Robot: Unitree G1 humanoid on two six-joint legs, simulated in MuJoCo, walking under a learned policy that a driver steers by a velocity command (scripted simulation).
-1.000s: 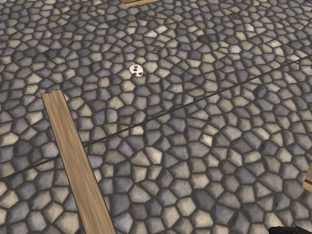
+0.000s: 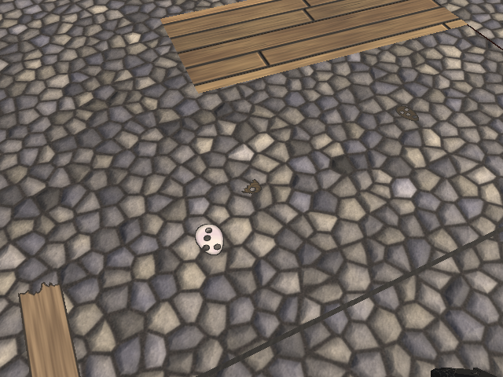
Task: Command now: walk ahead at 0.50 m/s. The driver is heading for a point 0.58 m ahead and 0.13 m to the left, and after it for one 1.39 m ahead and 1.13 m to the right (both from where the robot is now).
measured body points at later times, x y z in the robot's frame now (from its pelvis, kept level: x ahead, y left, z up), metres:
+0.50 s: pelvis +0.27 +0.02 +0.01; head +0.29 +0.02 +0.46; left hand +0.47 +0.26 -0.10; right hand +0.25 -0.25 -0.13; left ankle +0.17 +0.13 -0.74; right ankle +0.45 -0.13 -0.70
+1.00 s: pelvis +0.53 +0.00 +0.01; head +0.56 +0.00 +0.46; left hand +0.48 +0.27 -0.13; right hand +0.76 -0.23 -0.09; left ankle +0.70 +0.17 -0.70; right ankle +0.46 -0.12 -0.74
